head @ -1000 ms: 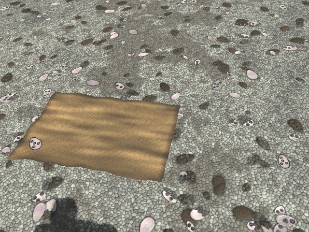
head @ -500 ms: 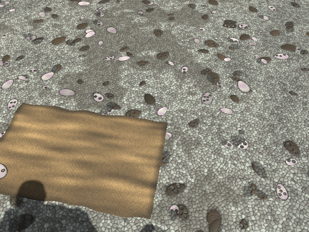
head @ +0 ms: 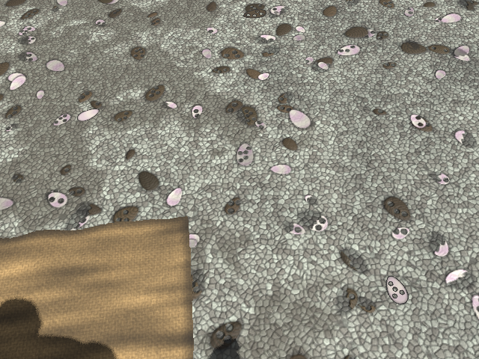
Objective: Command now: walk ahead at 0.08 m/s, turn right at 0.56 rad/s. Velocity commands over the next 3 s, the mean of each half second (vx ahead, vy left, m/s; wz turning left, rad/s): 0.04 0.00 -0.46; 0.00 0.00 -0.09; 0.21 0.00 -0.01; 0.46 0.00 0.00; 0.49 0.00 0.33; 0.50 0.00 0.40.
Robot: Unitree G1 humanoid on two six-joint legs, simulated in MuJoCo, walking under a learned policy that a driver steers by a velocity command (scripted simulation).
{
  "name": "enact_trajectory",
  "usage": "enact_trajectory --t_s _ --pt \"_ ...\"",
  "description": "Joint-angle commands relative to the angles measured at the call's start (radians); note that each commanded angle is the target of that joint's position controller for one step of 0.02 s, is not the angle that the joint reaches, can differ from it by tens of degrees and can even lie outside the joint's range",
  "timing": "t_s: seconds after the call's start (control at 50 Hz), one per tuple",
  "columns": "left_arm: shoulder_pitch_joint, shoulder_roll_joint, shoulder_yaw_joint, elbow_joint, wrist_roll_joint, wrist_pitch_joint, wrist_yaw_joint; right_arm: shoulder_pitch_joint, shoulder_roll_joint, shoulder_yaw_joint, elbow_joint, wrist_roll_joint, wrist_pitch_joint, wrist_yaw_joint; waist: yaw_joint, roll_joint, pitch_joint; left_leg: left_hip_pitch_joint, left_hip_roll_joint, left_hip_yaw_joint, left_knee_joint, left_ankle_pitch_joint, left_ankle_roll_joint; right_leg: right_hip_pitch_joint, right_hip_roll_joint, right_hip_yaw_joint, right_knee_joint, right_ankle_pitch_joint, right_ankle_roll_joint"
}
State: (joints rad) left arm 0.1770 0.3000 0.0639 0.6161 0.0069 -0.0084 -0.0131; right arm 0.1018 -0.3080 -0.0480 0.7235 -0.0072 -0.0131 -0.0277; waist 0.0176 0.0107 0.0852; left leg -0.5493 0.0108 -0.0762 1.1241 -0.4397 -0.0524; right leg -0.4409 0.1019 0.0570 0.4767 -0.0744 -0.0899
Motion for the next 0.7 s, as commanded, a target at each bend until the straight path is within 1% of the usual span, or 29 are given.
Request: enact_trajectory --t_s 0.02,0.06,0.1,0.12,0.16,0.2,0.22,0.24,0.26,0.28,0.3,0.32,0.34,0.36,0.38,0.4,0.42,0.46,0.5,0.52,0.54,0.56,0.58,0.6,0.62,0.64,0.66,0.68,0.7 --pt "-0.01 0.169 0.052 -0.078 -0.001 -0.003 0.024 0.111 -0.074 -0.021 -0.021 -0.006 0.009 -0.015 -0.04 -0.08 -0.239 0.043 -0.004 -0.012 -0.113 0.054 -0.025 0.158 -0.252 0.302 -0.142 0.238 -0.175" --pt "-0.017 0.173 0.054 -0.083 -0.008 0.01 0.037 0.085 -0.074 -0.021 -0.025 -0.002 0.016 -0.016 -0.031 -0.095 -0.246 0.05 -0.009 -0.025 -0.172 0.107 -0.035 0.148 -0.236 0.319 -0.146 0.081 -0.155" --pt "-0.029 0.169 0.054 -0.09 -0.009 0.023 0.044 0.054 -0.074 -0.022 -0.033 0.002 0.019 -0.014 -0.021 -0.12 -0.222 0.061 -0.017 -0.032 -0.235 0.142 -0.036 0.121 -0.214 0.342 -0.16 -0.098 -0.133" --pt "-0.029 0.167 0.054 -0.091 -0.008 0.028 0.045 0.04 -0.073 -0.023 -0.037 0.003 0.017 -0.012 -0.015 -0.134 -0.209 0.07 -0.021 -0.034 -0.268 0.146 -0.035 0.113 -0.207 0.357 -0.164 -0.154 -0.126" --pt "-0.022 0.164 0.055 -0.092 -0.006 0.036 0.045 0.023 -0.075 -0.024 -0.044 0.005 0.006 -0.007 -0.002 -0.158 -0.197 0.095 -0.03 -0.036 -0.337 0.135 -0.027 0.124 -0.205 0.391 -0.156 -0.185 -0.12" --pt "-0.011 0.161 0.055 -0.092 -0.007 0.042 0.042 0.02 -0.081 -0.028 -0.048 0.011 -0.008 0.001 0.006 -0.175 -0.198 0.125 -0.042 -0.035 -0.418 0.113 -0.013 0.163 -0.21 0.433 -0.132 -0.15 -0.115" --pt "-0.011 0.159 0.055 -0.094 -0.01 0.045 0.041 0.03 -0.083 -0.031 -0.046 0.013 -0.014 0.005 0.002 -0.182 -0.198 0.15 -0.047 -0.031 -0.477 0.114 -0.002 0.179 -0.209 0.454 -0.116 -0.119 -0.11" --pt "-0.021 0.156 0.054 -0.097 -0.017 0.049 0.042 0.055 -0.084 -0.035 -0.039 0.015 -0.02 0.01 -0.017 -0.182 -0.197 0.202 -0.05 -0.02 -0.573 0.153 0.013 0.18 -0.196 0.461 -0.092 -0.094 -0.097" --pt "-0.027 0.145 0.05 -0.096 -0.024 0.053 0.044 0.098 -0.09 -0.041 -0.024 0.012 -0.024 0.015 -0.042 -0.173 -0.201 0.283 -0.031 -0.007 -0.698 0.243 0.033 0.164 -0.172 0.439 -0.054 -0.094 -0.068" --pt "0.014 0.107 0.038 -0.093 -0.022 0.053 0.044 0.12 -0.143 -0.054 -0.024 -0.004 -0.024 0.014 -0.028 -0.081 -0.216 0.388 0.11 -0.112 -0.768 0.285 0.084 0.089 -0.115 0.368 0.054 -0.222 -0.015" --pt "0.04 0.079 0.032 -0.115 -0.024 0.047 0.041 0.08 -0.235 -0.072 -0.028 -0.03 -0.011 0.009 0.032 0.225 -0.162 0.42 0.295 -0.345 -0.817 0.43 0.225 -0.102 0.055 0.148 0.236 -0.458 0.051" --pt "0.018 0.16 0.054 -0.11 -0.004 0.031 0.041 0.073 -0.182 -0.065 -0.046 -0.046 -0.012 0.011 -0.013 0.251 -0.157 0.367 0.386 -0.466 -0.839 0.499 0.333 -0.141 0.04 0.12 0.481 -0.553 0.104" --pt "0.032 0.193 0.069 -0.087 -0.008 0.029 0.038 0.037 -0.143 -0.052 -0.063 -0.034 -0.013 0.006 -0.001 0.165 -0.153 0.355 0.355 -0.395 -0.814 0.515 0.322 -0.135 0.018 0.139 0.604 -0.5 0.12" --pt "0.051 0.177 0.069 -0.058 -0.012 0.037 0.041 0.003 -0.116 -0.045 -0.067 -0.016 -0.011 0.003 0.013 0.114 -0.14 0.353 0.288 -0.299 -0.79 0.514 0.277 -0.13 0.012 0.13 0.653 -0.45 0.138" --pt "0.059 0.15 0.062 -0.046 -0.008 0.046 0.045 -0.005 -0.098 -0.039 -0.067 0.002 -0.01 0.002 0.009 0.107 -0.131 0.375 0.252 -0.249 -0.776 0.52 0.252 -0.145 0.008 0.128 0.693 -0.412 0.155" --pt "0.061 0.117 0.052 -0.04 -0.01 0.053 0.045 0.001 -0.086 -0.031 -0.063 0.007 -0.007 0.001 0.004 0.106 -0.125 0.379 0.233 -0.213 -0.77 0.564 0.251 -0.141 0.007 0.123 0.712 -0.393 0.167" --pt "0.051 0.094 0.042 -0.042 -0.014 0.054 0.044 0.009 -0.082 -0.028 -0.058 0.005 -0.002 0.002 0.0 0.112 -0.121 0.377 0.208 -0.171 -0.774 0.581 0.249 -0.12 0.005 0.097 0.679 -0.378 0.176" --pt "0.007 0.06 0.025 -0.055 -0.018 0.051 0.042 0.026 -0.073 -0.024 -0.048 0.0 0.005 0.002 -0.019 0.147 -0.134 0.423 0.182 -0.127 -0.762 0.591 0.247 -0.081 -0.03 0.054 0.519 -0.36 0.186" --pt "-0.027 0.03 0.008 -0.064 -0.013 0.048 0.036 0.036 -0.09 -0.028 -0.04 0.001 0.013 0.003 -0.039 0.191 -0.151 0.425 0.175 -0.106 -0.752 0.6 0.247 0.031 -0.073 0.001 0.326 -0.376 0.188" --pt "-0.038 0.033 0.007 -0.065 -0.017 0.046 0.033 0.057 -0.109 -0.033 -0.032 0.003 0.017 0.004 -0.054 0.209 -0.153 0.428 0.185 -0.118 -0.748 0.61 0.255 0.071 -0.077 -0.021 0.253 -0.382 0.186" --pt "-0.033 0.049 0.012 -0.059 -0.021 0.045 0.032 0.074 -0.122 -0.036 -0.026 0.006 0.021 0.006 -0.06 0.214 -0.154 0.433 0.194 -0.133 -0.739 0.616 0.26 0.104 -0.075 -0.034 0.18 -0.354 0.182" --pt "-0.01 0.055 0.015 -0.044 -0.023 0.044 0.031 0.074 -0.125 -0.035 -0.022 0.013 0.022 0.007 -0.048 0.204 -0.152 0.427 0.192 -0.135 -0.724 0.615 0.255 0.152 -0.072 -0.044 0.072 -0.279 0.17" --pt "0.022 0.052 0.015 -0.023 -0.02 0.043 0.029 0.07 -0.117 -0.03 -0.017 0.022 0.021 0.009 -0.026 0.187 -0.143 0.403 0.182 -0.129 -0.71 0.609 0.237 0.224 -0.067 -0.056 -0.079 -0.156 0.15" --pt "0.025 0.066 0.016 -0.017 -0.011 0.042 0.031 0.105 -0.104 -0.024 -0.003 0.027 0.013 0.011 -0.028 0.158 -0.139 0.365 0.17 -0.127 -0.708 0.573 0.198 0.302 -0.082 -0.025 -0.167 -0.052 0.123" --pt "0.033 0.107 0.02 -0.027 -0.002 0.042 0.038 0.126 -0.087 -0.015 0.001 0.011 -0.002 0.017 -0.039 0.084 -0.174 0.297 0.149 -0.104 -0.686 0.486 0.137 0.414 -0.161 0.06 -0.136 0.099 0.091" --pt "0.018 0.178 0.035 -0.022 0.008 0.047 0.044 0.154 -0.057 -0.006 -0.006 -0.013 -0.023 0.028 -0.088 -0.098 -0.195 0.247 0.061 -0.008 -0.655 0.351 0.076 0.431 -0.236 0.128 -0.044 0.225 0.032" --pt "0.0 0.098 0.019 -0.017 0.014 0.043 0.034 0.107 -0.045 0.0 0.002 -0.02 -0.029 0.028 -0.056 -0.133 -0.205 0.321 0.038 0.033 -0.667 0.255 0.028 0.33 -0.23 0.123 -0.051 0.085 -0.002" --pt "-0.011 0.054 0.006 -0.017 0.019 0.036 0.025 0.06 -0.065 -0.004 0.004 -0.019 -0.027 0.027 -0.036 -0.1 -0.167 0.332 0.03 0.04 -0.66 0.264 0.008 0.293 -0.202 0.114 -0.066 -0.015 0.009" --pt "-0.009 0.052 0.004 -0.009 0.022 0.03 0.024 0.043 -0.06 -0.004 0.01 -0.014 -0.022 0.024 -0.029 -0.09 -0.145 0.336 0.028 0.045 -0.652 0.278 0.007 0.265 -0.185 0.103 -0.071 -0.058 0.027"
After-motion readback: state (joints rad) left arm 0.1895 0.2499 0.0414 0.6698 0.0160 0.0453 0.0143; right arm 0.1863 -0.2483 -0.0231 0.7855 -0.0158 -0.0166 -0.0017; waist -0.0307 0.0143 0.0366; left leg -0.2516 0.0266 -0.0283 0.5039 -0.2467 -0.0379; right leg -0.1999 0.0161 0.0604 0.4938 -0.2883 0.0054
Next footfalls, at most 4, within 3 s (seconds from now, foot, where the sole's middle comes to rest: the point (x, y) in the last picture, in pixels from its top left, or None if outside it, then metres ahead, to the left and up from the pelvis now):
0.28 left None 0.13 0.16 -0.77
0.62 right None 0.04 -0.09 -0.77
1.82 right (329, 340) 0.45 -0.17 -0.77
2.36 left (264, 224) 0.80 -0.01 -0.77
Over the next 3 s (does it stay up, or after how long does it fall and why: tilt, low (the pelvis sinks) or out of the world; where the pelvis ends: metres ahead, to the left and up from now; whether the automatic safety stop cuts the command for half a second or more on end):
stays up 1.00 -0.12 0.01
